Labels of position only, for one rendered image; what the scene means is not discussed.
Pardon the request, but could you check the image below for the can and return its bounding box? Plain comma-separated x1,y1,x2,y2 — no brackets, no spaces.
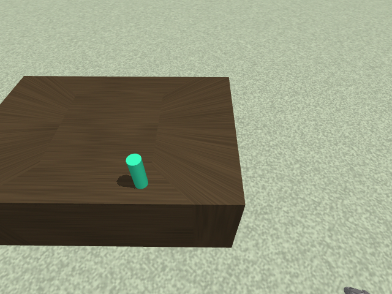
126,154,148,189

